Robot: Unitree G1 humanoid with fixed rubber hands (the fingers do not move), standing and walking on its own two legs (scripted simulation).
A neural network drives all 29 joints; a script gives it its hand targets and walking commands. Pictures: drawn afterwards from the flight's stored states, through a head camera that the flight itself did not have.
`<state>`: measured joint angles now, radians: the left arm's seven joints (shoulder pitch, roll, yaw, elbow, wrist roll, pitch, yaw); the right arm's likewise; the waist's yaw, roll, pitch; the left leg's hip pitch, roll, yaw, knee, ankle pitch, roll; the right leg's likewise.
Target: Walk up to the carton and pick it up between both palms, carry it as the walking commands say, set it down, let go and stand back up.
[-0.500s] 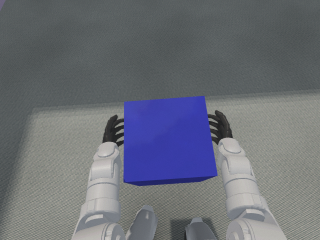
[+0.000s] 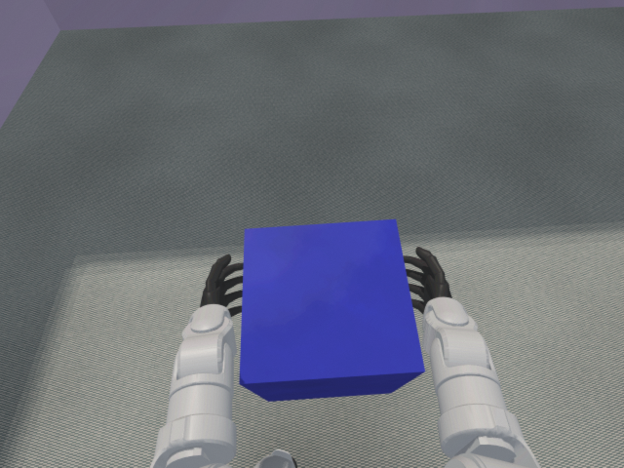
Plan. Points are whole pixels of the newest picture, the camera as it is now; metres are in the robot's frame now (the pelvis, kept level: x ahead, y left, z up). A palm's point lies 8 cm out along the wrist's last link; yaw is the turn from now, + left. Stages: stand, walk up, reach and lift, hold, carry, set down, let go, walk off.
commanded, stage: reach and lift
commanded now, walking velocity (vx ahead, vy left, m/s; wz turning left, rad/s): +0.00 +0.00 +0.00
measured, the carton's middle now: (325, 319) +0.34 +0.05 -0.09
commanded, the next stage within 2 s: none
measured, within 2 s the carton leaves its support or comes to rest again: neither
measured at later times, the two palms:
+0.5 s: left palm (202, 298) +0.29 +0.19 +0.04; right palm (449, 291) +0.34 -0.10 +0.04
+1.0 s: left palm (201, 298) +0.28 +0.18 +0.08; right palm (470, 297) +0.32 -0.12 +0.08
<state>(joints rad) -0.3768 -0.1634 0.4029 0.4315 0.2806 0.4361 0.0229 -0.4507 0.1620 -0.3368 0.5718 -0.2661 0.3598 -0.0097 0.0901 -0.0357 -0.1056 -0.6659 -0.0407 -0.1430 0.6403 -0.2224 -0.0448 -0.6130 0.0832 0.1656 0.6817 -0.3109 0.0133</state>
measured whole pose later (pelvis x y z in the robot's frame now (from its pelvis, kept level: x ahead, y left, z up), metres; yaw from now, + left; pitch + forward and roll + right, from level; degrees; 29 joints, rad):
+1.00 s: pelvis +0.01 +0.00 +0.03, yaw +0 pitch -7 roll +0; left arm -0.29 -0.16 0.28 0.24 0.30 0.78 0.02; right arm -0.32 0.17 -0.24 0.35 -0.29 0.70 0.01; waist 0.08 -0.01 0.00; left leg -0.09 -0.02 -0.14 0.35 -0.15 -0.04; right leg -0.03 0.05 0.16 0.39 -0.23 -0.01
